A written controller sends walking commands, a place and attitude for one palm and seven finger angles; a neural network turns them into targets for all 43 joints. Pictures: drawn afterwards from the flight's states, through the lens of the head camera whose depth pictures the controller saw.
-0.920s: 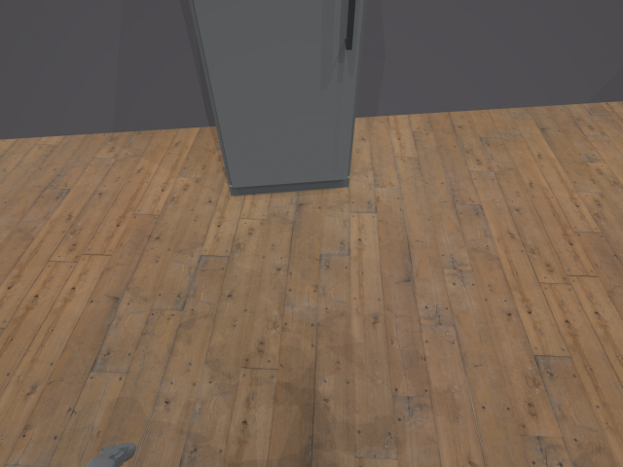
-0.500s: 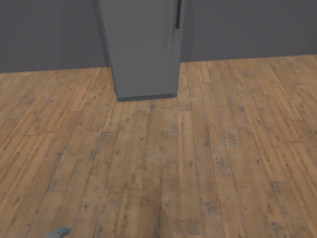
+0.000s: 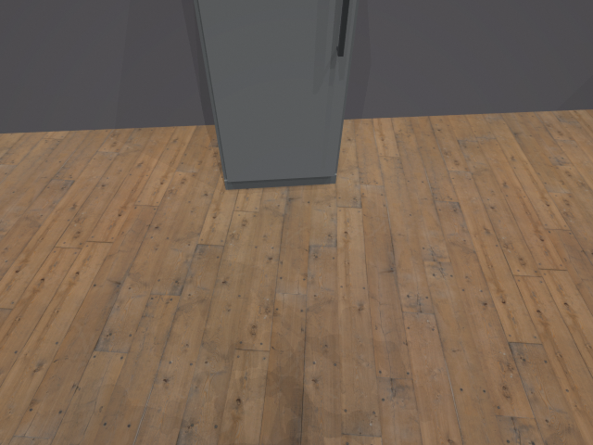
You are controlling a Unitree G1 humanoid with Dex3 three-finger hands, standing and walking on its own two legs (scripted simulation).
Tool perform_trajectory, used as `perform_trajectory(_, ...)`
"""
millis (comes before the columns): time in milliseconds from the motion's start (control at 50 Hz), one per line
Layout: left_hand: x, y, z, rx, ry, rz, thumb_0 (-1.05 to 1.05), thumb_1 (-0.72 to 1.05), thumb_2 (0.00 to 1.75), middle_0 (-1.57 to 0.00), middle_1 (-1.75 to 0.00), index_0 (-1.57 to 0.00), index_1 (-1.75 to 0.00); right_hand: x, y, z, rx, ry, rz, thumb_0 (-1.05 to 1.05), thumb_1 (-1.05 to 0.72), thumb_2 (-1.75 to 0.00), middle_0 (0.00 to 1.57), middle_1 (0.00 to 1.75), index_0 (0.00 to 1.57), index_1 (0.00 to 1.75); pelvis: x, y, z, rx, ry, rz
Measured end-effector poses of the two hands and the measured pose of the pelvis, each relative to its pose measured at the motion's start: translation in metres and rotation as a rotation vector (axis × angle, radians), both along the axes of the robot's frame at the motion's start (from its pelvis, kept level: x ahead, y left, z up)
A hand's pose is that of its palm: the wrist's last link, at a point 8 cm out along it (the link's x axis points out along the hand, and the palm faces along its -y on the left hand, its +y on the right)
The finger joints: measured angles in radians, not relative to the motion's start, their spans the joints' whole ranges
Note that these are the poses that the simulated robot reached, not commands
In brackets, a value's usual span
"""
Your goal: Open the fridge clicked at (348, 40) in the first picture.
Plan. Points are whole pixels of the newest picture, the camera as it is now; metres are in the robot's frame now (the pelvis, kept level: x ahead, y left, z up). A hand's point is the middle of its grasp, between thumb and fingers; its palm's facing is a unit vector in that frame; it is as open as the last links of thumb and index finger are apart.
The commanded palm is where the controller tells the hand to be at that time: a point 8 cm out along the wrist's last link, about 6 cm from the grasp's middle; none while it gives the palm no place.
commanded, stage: look at it before walking up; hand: right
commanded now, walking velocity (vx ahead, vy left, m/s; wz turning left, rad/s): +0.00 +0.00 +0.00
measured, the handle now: out of the picture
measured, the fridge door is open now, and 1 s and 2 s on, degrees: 0 0 0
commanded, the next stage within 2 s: walk to a spot facing it in 0.52 s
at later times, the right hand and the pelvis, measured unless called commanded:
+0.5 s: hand out of the picture +0.07 -0.25 -0.16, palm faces -0.04 +0.95 -0.32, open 7.4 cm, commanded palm none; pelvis +0.00 +0.00 +0.00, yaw +0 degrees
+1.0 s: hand out of the picture +0.04 -0.22 -0.20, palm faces +0.02 +0.99 -0.14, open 7.4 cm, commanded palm none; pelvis +0.08 -0.04 -0.01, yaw -1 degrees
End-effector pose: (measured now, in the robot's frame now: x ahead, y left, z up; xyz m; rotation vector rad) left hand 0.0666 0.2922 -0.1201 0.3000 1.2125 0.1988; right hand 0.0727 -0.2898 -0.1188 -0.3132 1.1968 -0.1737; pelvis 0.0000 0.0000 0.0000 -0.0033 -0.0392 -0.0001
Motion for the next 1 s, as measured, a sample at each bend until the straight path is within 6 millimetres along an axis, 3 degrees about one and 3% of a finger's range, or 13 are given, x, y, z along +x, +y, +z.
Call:
perform_trajectory(340,-0.004,0.001,0.001,0.004,0.012,0.005,0.01,0.90,0.90,-0.21,-0.30,-0.20,-0.30,-0.008,0.002,-0.003,0.006,0.026,-0.003,0.01,-0.90,-0.90,0.20,0.30,0.20,0.30,-0.001,0.001,0.001,0.001,0.006,0.004)
perform_trajectory(680,0.008,-0.003,0.002,0.005,0.012,-0.003,0.01,0.90,0.90,-0.21,-0.30,-0.20,-0.30,-0.003,-0.001,-0.004,0.004,0.033,-0.013,0.01,-0.90,-0.90,0.20,0.30,0.20,0.30,0.007,-0.002,0.001,0.002,0.012,0.001)
perform_trajectory(820,0.002,-0.031,-0.012,-0.041,0.072,-0.001,0.00,0.91,0.90,-0.20,-0.30,-0.20,-0.30,-0.017,0.015,-0.023,0.080,0.072,-0.063,0.00,-0.90,-0.90,0.20,0.30,0.20,0.30,0.030,-0.008,-0.005,0.019,0.027,-0.016)
perform_trajectory(940,0.002,-0.071,-0.019,-0.065,0.129,0.023,0.00,0.91,0.90,-0.20,-0.30,-0.20,-0.30,-0.043,0.019,-0.049,0.170,0.192,-0.139,0.00,-0.90,-0.90,0.20,0.30,0.20,0.30,0.062,-0.031,-0.014,0.023,0.030,-0.031)
perform_trajectory(1000,-0.005,-0.091,-0.017,-0.080,0.138,0.080,0.00,0.91,0.90,-0.20,-0.30,-0.20,-0.30,-0.039,0.019,-0.049,0.188,0.275,-0.124,0.01,-0.90,-0.90,0.20,0.30,0.20,0.30,0.082,-0.040,-0.012,0.022,0.035,-0.009)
